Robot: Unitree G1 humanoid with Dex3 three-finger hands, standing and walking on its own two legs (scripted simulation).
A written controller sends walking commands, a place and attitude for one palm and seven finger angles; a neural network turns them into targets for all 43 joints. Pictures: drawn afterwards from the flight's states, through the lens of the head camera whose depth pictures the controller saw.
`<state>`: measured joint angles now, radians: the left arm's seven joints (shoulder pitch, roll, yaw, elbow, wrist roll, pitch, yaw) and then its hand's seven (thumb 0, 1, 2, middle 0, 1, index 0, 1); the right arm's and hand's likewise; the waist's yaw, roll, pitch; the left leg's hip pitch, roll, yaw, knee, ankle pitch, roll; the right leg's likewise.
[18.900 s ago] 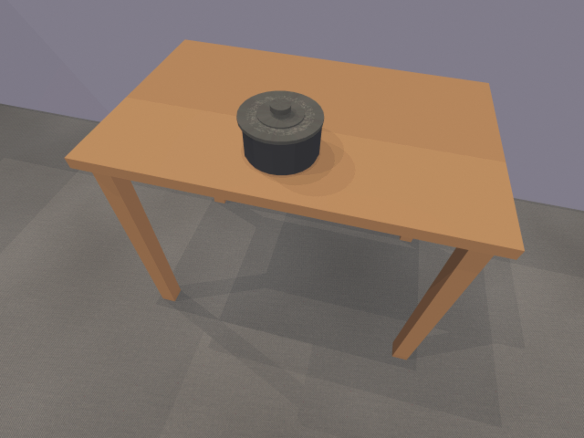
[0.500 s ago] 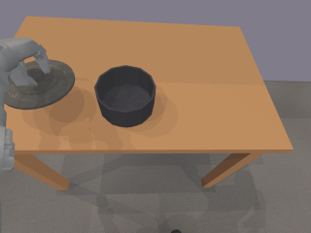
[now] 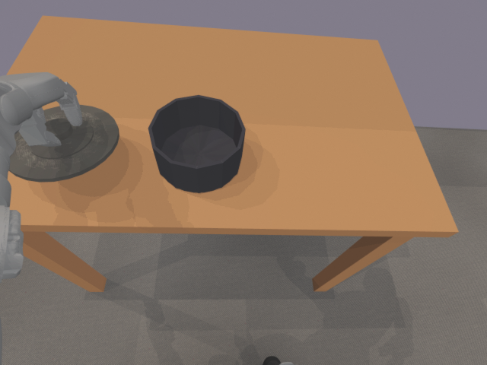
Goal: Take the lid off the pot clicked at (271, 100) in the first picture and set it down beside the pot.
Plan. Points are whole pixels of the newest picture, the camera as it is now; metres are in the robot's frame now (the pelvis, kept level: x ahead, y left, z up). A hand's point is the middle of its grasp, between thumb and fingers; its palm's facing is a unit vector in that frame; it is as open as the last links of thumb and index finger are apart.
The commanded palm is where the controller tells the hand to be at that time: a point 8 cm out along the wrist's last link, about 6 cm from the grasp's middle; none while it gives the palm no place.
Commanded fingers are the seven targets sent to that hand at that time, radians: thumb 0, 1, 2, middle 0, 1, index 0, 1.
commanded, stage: lower the lid onto the table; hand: left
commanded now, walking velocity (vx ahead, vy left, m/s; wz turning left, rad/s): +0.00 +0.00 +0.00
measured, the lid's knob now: (57, 129) +0.50 +0.29 +0.05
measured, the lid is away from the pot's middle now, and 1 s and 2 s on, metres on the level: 0.23 0.24 0.24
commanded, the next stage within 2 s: open the fingers wide in 0.90 s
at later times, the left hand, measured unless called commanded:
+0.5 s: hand (56, 138) +0.48 +0.29 +0.05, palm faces -0.51 -0.07 -0.86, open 7.4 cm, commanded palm +0.54 +0.29 +0.10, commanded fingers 0.00 0.75 0.85 -0.89 -1.07 -0.85 -1.05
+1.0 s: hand (59, 144) +0.49 +0.30 +0.02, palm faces -0.53 -0.07 -0.85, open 7.5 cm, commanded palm +0.51 +0.28 +0.07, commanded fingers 0.00 0.73 0.84 -0.87 -1.07 -0.83 -1.05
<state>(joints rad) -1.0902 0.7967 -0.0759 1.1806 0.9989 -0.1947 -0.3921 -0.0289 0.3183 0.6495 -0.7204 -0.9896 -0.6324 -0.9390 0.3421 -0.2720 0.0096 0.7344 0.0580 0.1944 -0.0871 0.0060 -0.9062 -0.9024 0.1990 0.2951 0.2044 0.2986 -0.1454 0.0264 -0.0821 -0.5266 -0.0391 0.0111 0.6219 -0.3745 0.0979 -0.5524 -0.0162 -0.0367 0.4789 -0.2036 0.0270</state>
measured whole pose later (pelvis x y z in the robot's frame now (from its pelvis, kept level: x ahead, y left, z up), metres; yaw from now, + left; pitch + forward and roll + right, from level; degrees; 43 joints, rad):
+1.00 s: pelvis -0.01 +0.00 -0.02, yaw -2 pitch +22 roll -5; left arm -1.13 0.87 -0.06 1.25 1.03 -0.24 -0.36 -0.01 0.29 0.62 -0.75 -1.02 -0.66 -0.97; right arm 0.38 -0.26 0.05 0.72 0.06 0.21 -0.12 0.00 -0.90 -0.90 0.20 0.30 0.21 0.30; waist -0.20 0.03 -0.10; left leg -0.77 -0.02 0.01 0.83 -0.46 0.10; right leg -0.78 0.00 -0.04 0.66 -0.26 0.03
